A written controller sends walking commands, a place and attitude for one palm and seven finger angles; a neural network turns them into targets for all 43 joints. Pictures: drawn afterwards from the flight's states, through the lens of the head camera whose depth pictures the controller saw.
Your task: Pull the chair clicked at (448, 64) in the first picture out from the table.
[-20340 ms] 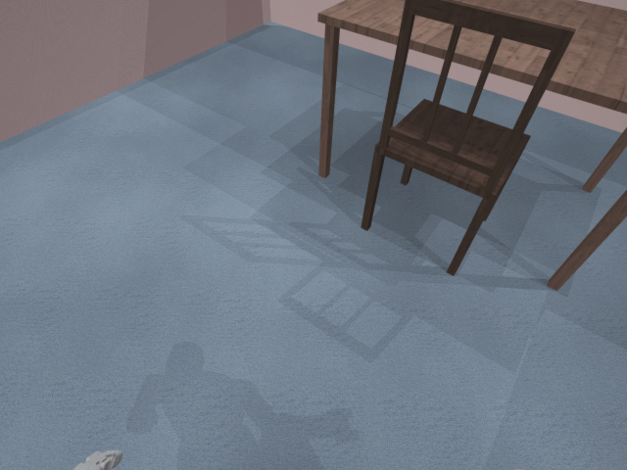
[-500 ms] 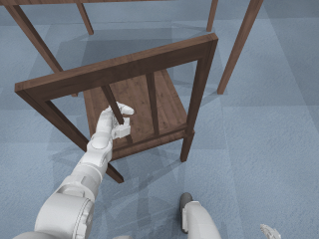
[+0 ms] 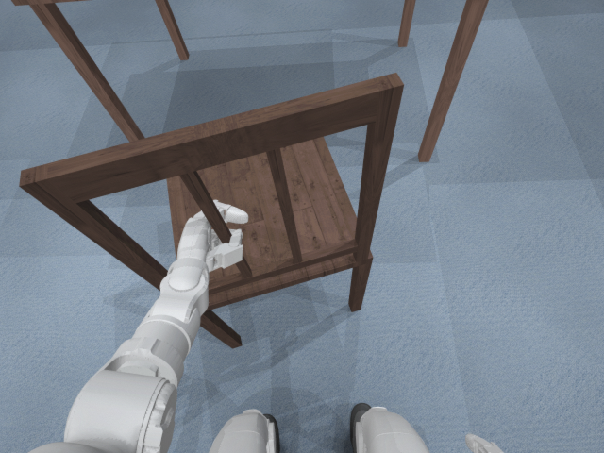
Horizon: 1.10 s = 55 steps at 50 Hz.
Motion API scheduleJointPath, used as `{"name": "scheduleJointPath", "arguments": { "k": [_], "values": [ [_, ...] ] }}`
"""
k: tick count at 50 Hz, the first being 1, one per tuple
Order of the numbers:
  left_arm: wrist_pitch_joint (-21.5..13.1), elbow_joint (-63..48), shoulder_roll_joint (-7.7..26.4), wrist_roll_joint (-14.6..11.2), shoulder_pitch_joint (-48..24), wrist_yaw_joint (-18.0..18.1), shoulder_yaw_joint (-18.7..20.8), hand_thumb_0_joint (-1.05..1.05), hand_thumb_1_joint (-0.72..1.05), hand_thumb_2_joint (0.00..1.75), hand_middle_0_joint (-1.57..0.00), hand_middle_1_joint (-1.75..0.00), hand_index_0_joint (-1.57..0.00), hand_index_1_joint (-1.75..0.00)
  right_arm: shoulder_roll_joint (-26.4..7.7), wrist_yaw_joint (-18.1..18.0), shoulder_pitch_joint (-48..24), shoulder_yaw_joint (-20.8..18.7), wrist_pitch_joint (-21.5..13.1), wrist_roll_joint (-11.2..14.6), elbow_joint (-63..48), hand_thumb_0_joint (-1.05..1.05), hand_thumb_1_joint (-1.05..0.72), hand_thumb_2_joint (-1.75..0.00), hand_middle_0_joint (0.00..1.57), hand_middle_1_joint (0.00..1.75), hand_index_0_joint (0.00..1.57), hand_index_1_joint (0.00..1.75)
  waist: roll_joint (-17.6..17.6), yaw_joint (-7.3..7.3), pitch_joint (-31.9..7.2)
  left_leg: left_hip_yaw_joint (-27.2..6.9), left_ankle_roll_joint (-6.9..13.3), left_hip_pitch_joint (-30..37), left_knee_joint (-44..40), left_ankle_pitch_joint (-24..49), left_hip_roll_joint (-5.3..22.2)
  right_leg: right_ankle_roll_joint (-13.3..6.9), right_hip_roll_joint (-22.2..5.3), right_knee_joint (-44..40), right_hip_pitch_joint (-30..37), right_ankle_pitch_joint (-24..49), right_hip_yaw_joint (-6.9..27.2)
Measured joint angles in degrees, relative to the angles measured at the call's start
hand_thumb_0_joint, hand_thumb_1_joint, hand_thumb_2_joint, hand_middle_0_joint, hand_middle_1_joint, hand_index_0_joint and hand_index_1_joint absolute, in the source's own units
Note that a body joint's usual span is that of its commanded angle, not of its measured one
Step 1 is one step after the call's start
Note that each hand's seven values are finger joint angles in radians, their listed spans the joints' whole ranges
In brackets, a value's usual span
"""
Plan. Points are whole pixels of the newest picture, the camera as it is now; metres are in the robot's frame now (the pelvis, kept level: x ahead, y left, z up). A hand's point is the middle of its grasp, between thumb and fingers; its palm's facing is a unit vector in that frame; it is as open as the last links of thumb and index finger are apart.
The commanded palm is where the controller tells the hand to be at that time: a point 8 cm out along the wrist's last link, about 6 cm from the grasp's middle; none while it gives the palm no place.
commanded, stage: step backward, pulling the chair out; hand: left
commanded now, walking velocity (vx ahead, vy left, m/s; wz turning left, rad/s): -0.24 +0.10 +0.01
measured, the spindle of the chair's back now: (224, 234) +0.41 +0.15 -0.06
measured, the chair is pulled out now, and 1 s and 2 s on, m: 0.49 0.56 0.56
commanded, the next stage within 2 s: stop walking, hand still on the chair in 0.16 s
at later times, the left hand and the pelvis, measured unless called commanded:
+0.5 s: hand (234, 292) +0.31 +0.12 -0.05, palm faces +0.03 -0.98 -0.22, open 5.0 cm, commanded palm +0.30 +0.17 -0.02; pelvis -0.02 -0.01 +0.00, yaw -2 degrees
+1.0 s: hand (230, 289) +0.32 +0.12 -0.05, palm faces -0.09 -0.98 -0.20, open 5.3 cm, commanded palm +0.31 +0.17 -0.02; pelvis +0.03 +0.02 +0.01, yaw -3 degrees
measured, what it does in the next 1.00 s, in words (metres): stands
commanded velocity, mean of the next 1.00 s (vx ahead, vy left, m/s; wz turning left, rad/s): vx -0.04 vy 0.00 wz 0.00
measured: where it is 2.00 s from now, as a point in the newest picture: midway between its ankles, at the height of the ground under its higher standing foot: outside the picture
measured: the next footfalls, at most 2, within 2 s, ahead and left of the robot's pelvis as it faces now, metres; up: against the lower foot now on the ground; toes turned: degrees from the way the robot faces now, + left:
none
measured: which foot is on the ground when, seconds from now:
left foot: down 0.00-1.00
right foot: down 0.00-1.00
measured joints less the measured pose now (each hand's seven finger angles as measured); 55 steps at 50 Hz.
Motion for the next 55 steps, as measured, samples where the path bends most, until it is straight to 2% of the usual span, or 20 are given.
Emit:
{"name": "scheduleJointPath", "arguments": {
  "k": [4,5,9,12,16,19,21,24,28,30,33,36,45,55],
  "values": [
    [1.12,1.20,0.08,-0.54,-0.54,0.76,0.73,0.02,0.74,0.81,-0.22,-1.14,-0.50,-1.45,-1.72,-1.00,-0.68,-0.55,-0.08,0.63,0.59,0.01,-0.90,-0.89,0.20,0.30,0.21,0.30,-0.65,-0.99,-2.07,-2.18,1.43,-0.83,2.51,-5.72,-1.76,-0.16,-0.82,1.97,-3.03,-0.31,-0.17],
    [1.54,1.41,0.04,-0.61,-0.88,0.92,0.83,0.02,0.74,0.81,-0.22,-1.14,-0.50,-1.45,-2.27,-1.33,-0.92,-0.76,-0.14,0.68,0.73,0.01,-0.90,-0.89,0.20,0.30,0.21,0.30,-1.07,-1.37,-2.33,-2.35,1.17,-0.99,2.20,-5.74,-2.33,-0.03,-1.39,2.43,-3.66,-0.26,-0.17],
    [3.15,1.47,-0.10,-0.58,-1.83,1.25,0.10,0.02,0.75,0.80,-0.20,-1.14,-0.50,-1.45,-4.28,-2.37,-1.21,-1.51,-0.19,0.74,0.24,0.01,-0.90,-0.89,0.20,0.30,0.21,0.30,-3.06,-1.73,-2.14,-0.58,0.62,-0.31,-0.63,1.11,-3.57,0.86,-3.39,3.65,-4.56,0.19,0.58],
    [3.25,1.10,-0.29,-0.62,-0.75,1.06,-0.86,0.02,0.75,0.79,-0.20,-1.15,-0.50,-1.45,-4.86,-2.58,-0.13,-2.00,0.16,0.60,-1.04,0.01,-0.90,-0.89,0.20,0.30,0.20,0.30,-3.42,-0.89,-2.92,0.42,0.58,-0.31,-0.76,0.77,-3.62,1.57,-3.60,3.81,-5.11,0.04,1.25],
    [4.02,-3.55,0.02,-0.18,3.03,0.74,-1.70,0.01,0.75,0.79,-0.21,-1.16,-0.50,-1.45,-3.66,-2.06,1.41,-1.64,0.71,0.42,-2.76,0.01,-0.90,-0.89,0.20,0.30,0.20,0.30,-2.75,0.18,-2.79,0.55,0.35,-0.14,0.55,-0.05,-2.26,1.74,-3.04,4.47,-4.85,-1.49,0.25],
    [4.60,-9.34,0.54,-0.10,8.05,0.76,-1.94,0.01,0.74,0.80,-0.22,-1.17,-0.50,-1.45,-1.79,-1.48,2.17,-0.81,1.22,0.55,-3.94,0.01,-0.90,-0.89,0.20,0.30,0.20,0.30,-2.51,0.51,-2.62,0.70,0.08,0.60,1.43,-0.97,-1.40,0.73,-2.61,4.48,-4.13,0.68,-0.35],
    [4.72,-11.88,0.48,-0.16,11.26,0.93,-1.48,0.01,0.73,0.80,-0.23,-1.17,-0.50,-1.45,-0.68,-1.28,2.07,-0.18,1.51,0.47,-3.69,0.01,-0.90,-0.89,0.20,0.30,0.20,0.30,-2.54,0.38,-3.29,0.62,0.98,0.85,1.91,-3.85,-1.64,-0.08,-2.47,4.68,-4.02,0.11,-0.15],
    [5.12,-14.66,-0.25,-0.24,15.15,1.64,-0.47,0.01,0.73,0.81,-0.23,-1.17,-0.50,-1.45,0.15,-1.30,1.25,0.70,1.51,-0.22,-2.83,0.01,-0.90,-0.89,0.20,0.30,0.20,0.30,-2.66,-0.07,-4.34,-0.99,2.75,1.75,0.88,-7.32,-3.45,-0.59,-2.48,3.28,-3.24,0.21,0.31],
    [5.80,-16.60,-1.21,0.18,18.29,2.14,-0.30,0.02,0.73,0.80,-0.23,-1.16,-0.50,-1.45,0.10,-1.37,0.39,1.19,1.06,-0.80,-2.45,0.01,-0.90,-0.89,0.20,0.30,0.21,0.30,-2.48,-0.17,-5.19,-2.52,3.18,4.47,-3.17,-3.32,-4.54,-0.28,-2.16,0.72,-1.05,0.82,0.63],
    [6.01,-17.30,-1.58,0.52,19.47,2.12,-0.80,0.02,0.73,0.80,-0.22,-1.16,-0.50,-1.45,-0.28,-1.43,0.17,1.06,0.92,-0.90,-2.72,0.01,-0.90,-0.89,0.20,0.30,0.21,0.30,-2.12,0.06,-5.53,-2.74,2.65,5.85,-4.95,-0.37,-4.32,-0.07,-1.79,-0.42,0.20,0.89,0.62],
    [6.14,-18.10,-1.97,1.08,21.04,1.80,-2.21,0.02,0.73,0.80,-0.22,-1.17,-0.50,-1.45,-0.84,-1.47,-0.08,0.58,1.18,-0.78,-3.32,0.01,-0.90,-0.89,0.20,0.30,0.21,0.30,-2.01,0.61,-6.30,-2.57,1.12,7.44,-6.39,-0.33,-4.23,0.25,-1.77,-1.77,1.73,0.78,0.74],
    [6.38,-18.95,-2.17,1.55,22.43,1.33,-3.79,0.02,0.71,0.81,-0.23,-1.18,-0.50,-1.45,-1.43,-1.63,-0.81,0.11,1.46,-0.68,-3.73,0.01,-0.90,-0.89,0.20,0.30,0.20,0.30,-2.02,1.13,-6.94,-2.28,0.48,8.90,-7.66,-0.54,-4.46,0.64,-2.00,-2.78,3.03,0.57,0.98],
    [7.33,-20.87,-2.05,2.28,25.27,0.67,-7.32,0.01,0.67,0.83,-0.25,-1.26,-0.50,-1.45,-0.80,-1.83,-3.52,0.10,2.83,-0.62,-5.96,0.01,-0.90,-0.89,0.20,0.30,0.20,0.30,-2.76,1.74,-8.40,-1.53,1.41,11.68,-8.91,-1.71,-5.38,1.76,-2.85,-3.35,5.37,-0.77,1.70],
    [7.81,-22.73,-2.59,2.38,27.93,1.02,-8.91,0.02,0.66,0.84,-0.25,-1.29,-0.50,-1.45,1.07,-1.44,-2.58,1.47,4.32,-0.81,-6.81,0.01,-0.90,-0.89,0.20,0.30,0.20,0.30,-2.57,1.79,-9.86,-1.50,1.87,12.72,-9.61,-2.39,-5.67,2.26,-3.16,-4.08,6.47,-1.45,1.68]
  ]
}}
